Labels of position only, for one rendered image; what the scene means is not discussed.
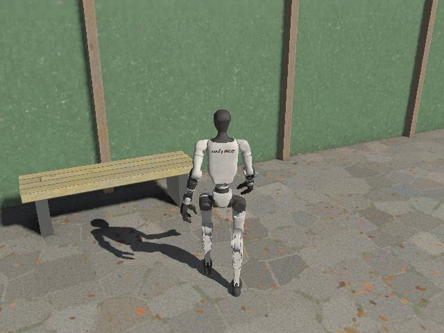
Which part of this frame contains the right robot forearm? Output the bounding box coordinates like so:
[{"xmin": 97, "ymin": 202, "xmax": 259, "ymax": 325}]
[{"xmin": 246, "ymin": 166, "xmax": 255, "ymax": 186}]

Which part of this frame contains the right robot foot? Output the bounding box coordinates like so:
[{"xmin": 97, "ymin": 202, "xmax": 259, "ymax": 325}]
[{"xmin": 232, "ymin": 278, "xmax": 242, "ymax": 297}]

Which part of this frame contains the right robot upper arm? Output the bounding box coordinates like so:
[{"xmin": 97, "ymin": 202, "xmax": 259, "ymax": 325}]
[{"xmin": 237, "ymin": 139, "xmax": 254, "ymax": 176}]

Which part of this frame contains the right robot hand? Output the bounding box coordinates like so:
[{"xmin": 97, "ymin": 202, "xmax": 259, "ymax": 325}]
[{"xmin": 237, "ymin": 182, "xmax": 253, "ymax": 195}]

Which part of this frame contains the humanoid robot head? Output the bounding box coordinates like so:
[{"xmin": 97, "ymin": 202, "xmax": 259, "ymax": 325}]
[{"xmin": 210, "ymin": 110, "xmax": 234, "ymax": 143}]

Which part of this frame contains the left robot upper arm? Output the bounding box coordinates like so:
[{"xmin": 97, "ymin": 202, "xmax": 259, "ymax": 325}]
[{"xmin": 191, "ymin": 139, "xmax": 208, "ymax": 180}]

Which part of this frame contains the left robot forearm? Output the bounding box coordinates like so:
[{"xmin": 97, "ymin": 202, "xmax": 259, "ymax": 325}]
[{"xmin": 182, "ymin": 169, "xmax": 198, "ymax": 205}]

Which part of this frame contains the left robot hand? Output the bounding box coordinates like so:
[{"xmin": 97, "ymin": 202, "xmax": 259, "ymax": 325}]
[{"xmin": 180, "ymin": 203, "xmax": 197, "ymax": 223}]

